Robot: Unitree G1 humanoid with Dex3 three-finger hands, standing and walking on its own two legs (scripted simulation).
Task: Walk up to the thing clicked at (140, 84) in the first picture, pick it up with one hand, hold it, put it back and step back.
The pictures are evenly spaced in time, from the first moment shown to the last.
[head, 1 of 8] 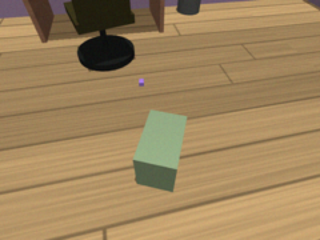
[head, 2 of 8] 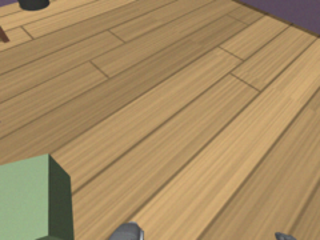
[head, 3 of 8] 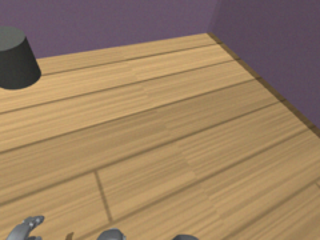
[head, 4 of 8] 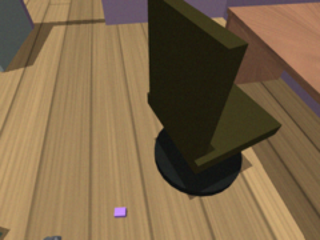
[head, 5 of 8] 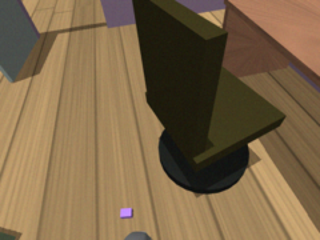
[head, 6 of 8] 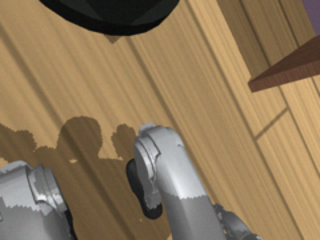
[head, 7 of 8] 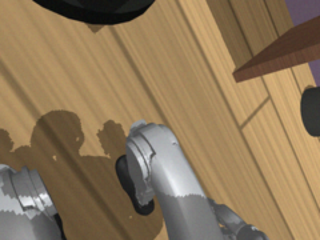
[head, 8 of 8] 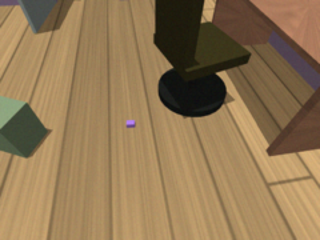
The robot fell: no
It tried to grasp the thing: yes
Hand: left
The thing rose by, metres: 0.69
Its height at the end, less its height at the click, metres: +0.00
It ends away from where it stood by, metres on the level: 0.01
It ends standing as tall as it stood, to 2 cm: yes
